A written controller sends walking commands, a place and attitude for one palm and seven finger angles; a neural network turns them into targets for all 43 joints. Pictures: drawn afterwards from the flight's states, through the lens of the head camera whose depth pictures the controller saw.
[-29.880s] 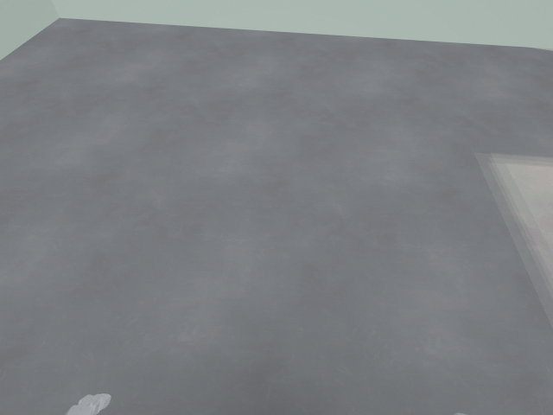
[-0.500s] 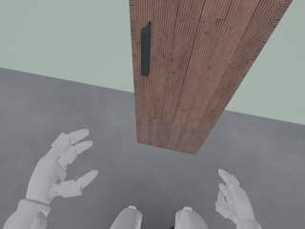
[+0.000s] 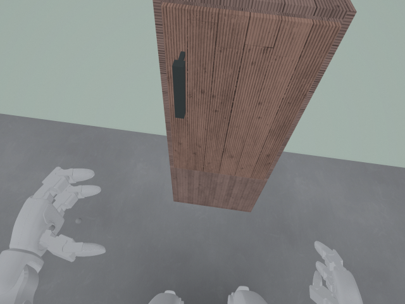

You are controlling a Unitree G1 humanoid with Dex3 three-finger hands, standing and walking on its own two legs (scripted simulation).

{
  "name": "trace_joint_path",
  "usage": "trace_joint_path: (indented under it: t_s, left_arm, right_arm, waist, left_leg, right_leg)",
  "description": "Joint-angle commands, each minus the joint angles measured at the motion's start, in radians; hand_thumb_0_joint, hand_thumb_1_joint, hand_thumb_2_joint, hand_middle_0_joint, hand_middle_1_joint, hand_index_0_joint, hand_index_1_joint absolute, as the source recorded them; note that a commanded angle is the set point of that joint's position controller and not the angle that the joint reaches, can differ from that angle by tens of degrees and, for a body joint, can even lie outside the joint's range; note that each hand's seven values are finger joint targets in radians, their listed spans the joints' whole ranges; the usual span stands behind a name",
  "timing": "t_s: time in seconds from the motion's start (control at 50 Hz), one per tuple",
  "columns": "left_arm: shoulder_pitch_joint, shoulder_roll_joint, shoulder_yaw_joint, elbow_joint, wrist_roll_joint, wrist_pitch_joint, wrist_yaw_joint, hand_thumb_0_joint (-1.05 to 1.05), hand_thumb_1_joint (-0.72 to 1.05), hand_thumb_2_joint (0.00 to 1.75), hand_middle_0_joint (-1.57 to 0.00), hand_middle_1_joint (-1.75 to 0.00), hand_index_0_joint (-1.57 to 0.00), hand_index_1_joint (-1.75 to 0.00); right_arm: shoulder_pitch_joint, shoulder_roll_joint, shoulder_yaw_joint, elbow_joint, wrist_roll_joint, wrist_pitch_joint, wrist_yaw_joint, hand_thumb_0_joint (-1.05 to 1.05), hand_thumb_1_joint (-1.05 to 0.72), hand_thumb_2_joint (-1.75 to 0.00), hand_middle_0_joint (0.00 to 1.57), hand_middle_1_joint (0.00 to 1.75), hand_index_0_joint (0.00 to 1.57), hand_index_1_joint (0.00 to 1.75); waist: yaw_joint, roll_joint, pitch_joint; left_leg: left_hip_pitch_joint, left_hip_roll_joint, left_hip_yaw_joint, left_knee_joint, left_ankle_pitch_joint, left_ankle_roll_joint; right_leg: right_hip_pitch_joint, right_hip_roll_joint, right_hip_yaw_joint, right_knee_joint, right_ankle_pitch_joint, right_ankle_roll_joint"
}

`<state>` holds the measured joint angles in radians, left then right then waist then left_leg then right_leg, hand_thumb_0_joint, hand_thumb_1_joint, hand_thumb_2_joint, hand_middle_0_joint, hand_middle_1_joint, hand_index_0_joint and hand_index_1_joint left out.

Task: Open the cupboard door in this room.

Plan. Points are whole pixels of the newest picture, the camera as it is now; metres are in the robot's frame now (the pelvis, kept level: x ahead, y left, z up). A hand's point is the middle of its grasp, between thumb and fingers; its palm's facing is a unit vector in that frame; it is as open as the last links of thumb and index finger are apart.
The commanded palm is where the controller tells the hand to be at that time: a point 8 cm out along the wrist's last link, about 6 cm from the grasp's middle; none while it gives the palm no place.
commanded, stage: raise the hand with hooked fingers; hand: left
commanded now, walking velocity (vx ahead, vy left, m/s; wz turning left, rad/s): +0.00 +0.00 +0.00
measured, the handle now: (181, 86) +0.59 +0.09 +0.08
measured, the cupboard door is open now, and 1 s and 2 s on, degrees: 0 0 0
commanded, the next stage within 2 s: move the hooked fingers beside the handle in 0.96 s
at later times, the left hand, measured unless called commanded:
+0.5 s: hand (59, 180) +0.30 +0.26 +0.10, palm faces -0.04 -1.00 -0.06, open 14.0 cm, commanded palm +0.27 +0.31 +0.10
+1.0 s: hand (62, 182) +0.29 +0.26 +0.10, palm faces -0.05 -1.00 -0.04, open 14.0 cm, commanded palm +0.27 +0.30 +0.10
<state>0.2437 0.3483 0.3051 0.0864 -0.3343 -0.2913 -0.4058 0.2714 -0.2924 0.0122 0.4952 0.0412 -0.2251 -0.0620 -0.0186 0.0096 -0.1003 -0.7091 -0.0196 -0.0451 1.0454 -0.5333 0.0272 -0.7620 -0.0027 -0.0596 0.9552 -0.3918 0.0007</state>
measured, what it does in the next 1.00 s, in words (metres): stands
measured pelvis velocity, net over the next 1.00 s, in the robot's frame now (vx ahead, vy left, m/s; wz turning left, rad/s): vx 0.00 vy -0.01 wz -0.01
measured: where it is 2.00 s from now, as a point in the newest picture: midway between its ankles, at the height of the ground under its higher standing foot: outside the picture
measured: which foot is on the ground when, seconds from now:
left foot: down 0.00-1.00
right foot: down 0.00-1.00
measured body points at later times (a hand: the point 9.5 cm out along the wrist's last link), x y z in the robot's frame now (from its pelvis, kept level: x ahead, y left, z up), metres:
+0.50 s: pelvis +0.01 -0.01 +0.02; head +0.06 -0.01 +0.46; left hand +0.29 +0.32 +0.11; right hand +0.16 -0.26 -0.06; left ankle -0.01 +0.10 -0.67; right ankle +0.05 -0.13 -0.67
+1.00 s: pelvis +0.00 -0.01 +0.02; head +0.05 -0.01 +0.47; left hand +0.29 +0.31 +0.10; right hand +0.16 -0.26 -0.06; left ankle -0.01 +0.10 -0.67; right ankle +0.05 -0.13 -0.67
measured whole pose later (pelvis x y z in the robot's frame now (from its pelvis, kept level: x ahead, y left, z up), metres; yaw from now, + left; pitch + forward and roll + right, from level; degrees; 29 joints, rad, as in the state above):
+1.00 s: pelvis +0.00 -0.01 +0.02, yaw -1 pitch +9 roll -2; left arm -0.05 0.44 0.44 0.42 -0.37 -0.24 -0.58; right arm 0.29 -0.28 0.06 0.52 0.04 -0.19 -0.07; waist -0.01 0.02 -0.08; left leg -0.60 0.00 -0.04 0.92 -0.48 0.01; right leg -0.66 0.01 -0.05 0.84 -0.34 -0.02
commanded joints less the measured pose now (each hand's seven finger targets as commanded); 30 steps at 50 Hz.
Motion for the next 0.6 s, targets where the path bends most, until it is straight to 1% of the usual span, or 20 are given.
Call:
trace_joint_path:
  t_s: [0.0,0.06,0.08,0.1,0.12,0.16,0.2,0.24,0.28,0.32,0.34,0.38,0.4,0.42,0.44,0.48,0.5,0.52,0.56,0.58]
  left_arm:
    - [-0.175,0.209,0.108,-0.157,-0.033,-0.052,-0.019,0.00,-0.45,0.32,-0.30,-1.17,-0.30,-1.17]
    - [-0.222,0.232,0.124,-0.128,-0.035,-0.035,-0.045,0.00,-0.50,0.30,-0.30,-1.20,-0.30,-1.20]
    - [-0.233,0.235,0.128,-0.109,-0.036,-0.027,-0.051,0.00,-0.50,0.30,-0.30,-1.20,-0.30,-1.20]
    - [-0.266,0.255,0.140,-0.098,-0.041,-0.021,-0.062,0.00,-0.50,0.30,-0.30,-1.20,-0.30,-1.20]
    - [-0.290,0.252,0.135,-0.090,-0.040,-0.015,-0.072,0.00,-0.50,0.30,-0.30,-1.20,-0.30,-1.20]
    - [-0.307,0.266,0.153,-0.045,-0.044,-0.005,-0.084,0.00,-0.50,0.30,-0.30,-1.20,-0.30,-1.20]
    - [-0.350,0.291,0.171,-0.024,-0.053,-0.002,-0.100,0.00,-0.50,0.30,-0.30,-1.20,-0.30,-1.20]
    - [-0.375,0.302,0.180,-0.008,-0.053,-0.002,-0.115,0.00,-0.50,0.30,-0.30,-1.20,-0.30,-1.20]
    - [-0.394,0.310,0.190,0.028,-0.058,0.005,-0.126,0.00,-0.50,0.30,-0.30,-1.20,-0.30,-1.20]
    - [-0.436,0.342,0.210,0.035,-0.063,0.004,-0.140,0.00,-0.50,0.30,-0.30,-1.20,-0.30,-1.20]
    - [-0.430,0.341,0.215,0.072,-0.064,0.009,-0.144,0.00,-0.50,0.30,-0.30,-1.20,-0.30,-1.20]
    - [-0.459,0.348,0.215,0.091,-0.062,0.013,-0.150,0.00,-0.50,0.30,-0.30,-1.20,-0.30,-1.20]
    - [-0.486,0.372,0.228,0.089,-0.064,0.010,-0.158,0.00,-0.50,0.30,-0.30,-1.20,-0.30,-1.20]
    - [-0.507,0.389,0.239,0.092,-0.063,0.008,-0.162,0.00,-0.50,0.30,-0.30,-1.20,-0.30,-1.20]
    - [-0.502,0.389,0.245,0.118,-0.064,0.011,-0.165,0.00,-0.50,0.30,-0.30,-1.20,-0.30,-1.20]
    - [-0.456,0.350,0.226,0.151,-0.070,0.014,-0.176,0.00,-0.50,0.30,-0.30,-1.20,-0.30,-1.20]
    - [-0.450,0.349,0.223,0.162,-0.077,0.015,-0.187,0.00,-0.50,0.30,-0.30,-1.20,-0.30,-1.20]
    - [-0.458,0.353,0.229,0.157,-0.081,0.013,-0.191,0.00,-0.50,0.30,-0.30,-1.20,-0.30,-1.20]
    - [-0.455,0.344,0.217,0.163,-0.072,0.013,-0.189,0.00,-0.50,0.30,-0.30,-1.20,-0.30,-1.20]
    - [-0.458,0.350,0.222,0.154,-0.070,0.011,-0.182,0.00,-0.50,0.30,-0.30,-1.20,-0.30,-1.20]
  right_arm:
    - [-0.025,-0.126,-0.035,-0.129,0.000,-0.054,-0.009,0.00,-0.90,-0.90,0.20,0.30,0.20,0.30]
    - [-0.030,-0.124,-0.030,-0.128,0.003,-0.051,-0.011,0.00,-0.90,-0.90,0.20,0.30,0.20,0.30]
    - [-0.030,-0.125,-0.029,-0.128,0.003,-0.051,-0.013,0.00,-0.90,-0.90,0.20,0.30,0.20,0.30]
    - [-0.029,-0.128,-0.024,-0.126,0.001,-0.051,-0.015,0.00,-0.90,-0.90,0.20,0.30,0.20,0.30]
    - [-0.029,-0.124,-0.022,-0.122,0.002,-0.049,-0.016,0.00,-0.90,-0.90,0.20,0.30,0.20,0.30]
    - [-0.027,-0.125,-0.021,-0.120,0.003,-0.047,-0.019,0.00,-0.90,-0.90,0.20,0.30,0.20,0.30]
    - [-0.031,-0.129,-0.018,-0.118,0.001,-0.046,-0.019,0.00,-0.90,-0.90,0.20,0.30,0.20,0.30]
    - [-0.028,-0.125,-0.018,-0.112,0.003,-0.043,-0.020,0.00,-0.90,-0.90,0.20,0.30,0.20,0.30]
    - [-0.025,-0.127,-0.018,-0.108,0.004,-0.041,-0.022,0.00,-0.90,-0.90,0.20,0.30,0.20,0.30]
    - [-0.026,-0.129,-0.015,-0.106,0.002,-0.038,-0.022,0.00,-0.90,-0.90,0.20,0.30,0.20,0.30]
    - [-0.019,-0.130,-0.016,-0.104,0.003,-0.035,-0.023,0.00,-0.90,-0.90,0.20,0.30,0.20,0.30]
    - [-0.020,-0.132,-0.017,-0.102,0.005,-0.033,-0.025,0.00,-0.90,-0.90,0.20,0.30,0.20,0.30]
    - [-0.020,-0.135,-0.016,-0.103,0.003,-0.033,-0.026,0.00,-0.90,-0.90,0.20,0.30,0.20,0.30]
    - [-0.018,-0.134,-0.015,-0.101,0.003,-0.030,-0.025,0.00,-0.90,-0.90,0.20,0.30,0.20,0.30]
    - [-0.013,-0.133,-0.017,-0.101,0.005,-0.029,-0.027,0.00,-0.90,-0.90,0.20,0.30,0.20,0.30]
    - [-0.008,-0.133,-0.020,-0.104,0.005,-0.031,-0.025,0.00,-0.90,-0.90,0.20,0.30,0.20,0.30]
    - [-0.008,-0.137,-0.019,-0.108,0.002,-0.032,-0.022,0.00,-0.90,-0.90,0.20,0.30,0.20,0.30]
    - [-0.006,-0.137,-0.020,-0.106,0.002,-0.030,-0.019,0.00,-0.90,-0.90,0.20,0.30,0.20,0.30]
    - [-0.004,-0.139,-0.024,-0.108,0.004,-0.027,-0.016,0.00,-0.90,-0.90,0.20,0.30,0.20,0.30]
    - [-0.001,-0.138,-0.027,-0.107,0.005,-0.027,-0.016,0.00,-0.90,-0.90,0.20,0.30,0.20,0.30]
  waist:
    - [0.004,0.098,-0.182]
    - [0.008,0.095,-0.206]
    - [0.009,0.089,-0.198]
    - [0.014,0.115,-0.200]
    - [0.006,0.116,-0.203]
    - [0.009,0.070,-0.204]
    - [0.012,0.081,-0.198]
    - [0.013,0.090,-0.229]
    - [0.010,0.057,-0.221]
    - [0.015,0.085,-0.233]
    - [0.015,0.054,-0.229]
    - [0.014,0.063,-0.217]
    - [0.020,0.089,-0.224]
    - [0.020,0.093,-0.235]
    - [0.018,0.081,-0.236]
    - [0.024,0.046,-0.235]
    - [0.026,0.047,-0.222]
    - [0.026,0.035,-0.241]
    - [0.023,0.054,-0.223]
    - [0.022,0.047,-0.224]
  left_leg:
    - [0.081,0.009,-0.015,-0.219,0.317,-0.027]
    - [0.097,0.010,-0.013,-0.233,0.322,-0.026]
    - [0.097,0.010,-0.012,-0.236,0.326,-0.025]
    - [0.101,0.007,-0.011,-0.233,0.338,-0.025]
    - [0.118,0.010,-0.010,-0.239,0.350,-0.026]
    - [0.107,0.009,-0.012,-0.247,0.332,-0.023]
    - [0.111,0.006,-0.011,-0.245,0.348,-0.024]
    - [0.129,0.007,-0.004,-0.249,0.360,-0.022]
    - [0.120,0.008,-0.003,-0.255,0.357,-0.019]
    - [0.132,0.006,0.001,-0.255,0.382,-0.020]
    - [0.126,0.008,0.002,-0.260,0.378,-0.019]
    - [0.121,0.007,0.005,-0.268,0.358,-0.017]
    - [0.134,0.005,0.003,-0.266,0.378,-0.019]
    - [0.142,0.007,0.003,-0.276,0.377,-0.020]
    - [0.141,0.006,0.009,-0.277,0.368,-0.017]
    - [0.131,0.005,0.011,-0.281,0.381,-0.015]
    - [0.126,0.002,0.013,-0.272,0.396,-0.014]
    - [0.124,0.003,0.016,-0.274,0.395,-0.014]
    - [0.117,0.002,0.020,-0.278,0.382,-0.013]
    - [0.122,0.003,0.019,-0.281,0.376,-0.013]
  right_leg:
    - [0.203,0.031,-0.011,-0.114,0.127,-0.036]
    - [0.237,0.027,-0.007,-0.131,0.142,-0.032]
    - [0.240,0.026,-0.006,-0.135,0.147,-0.032]
    - [0.250,0.031,-0.002,-0.132,0.160,-0.039]
    - [0.252,0.030,-0.004,-0.138,0.173,-0.036]
    - [0.267,0.029,-0.001,-0.151,0.164,-0.032]
    - [0.273,0.035,0.001,-0.149,0.179,-0.038]
    - [0.293,0.029,0.009,-0.159,0.195,-0.034]
    - [0.303,0.026,0.011,-0.169,0.198,-0.031]
    - [0.321,0.028,0.019,-0.171,0.224,-0.036]
    - [0.325,0.027,0.017,-0.177,0.222,-0.033]
    - [0.319,0.024,0.021,-0.187,0.202,-0.030]
    - [0.327,0.029,0.023,-0.181,0.216,-0.038]
    - [0.336,0.027,0.023,-0.186,0.216,-0.037]
    - [0.338,0.026,0.028,-0.194,0.211,-0.033]
    - [0.351,0.022,0.028,-0.197,0.229,-0.031]
    - [0.354,0.027,0.034,-0.196,0.248,-0.036]
    - [0.365,0.024,0.036,-0.197,0.255,-0.032]
    - [0.347,0.021,0.037,-0.201,0.241,-0.031]
    - [0.341,0.021,0.034,-0.203,0.232,-0.029]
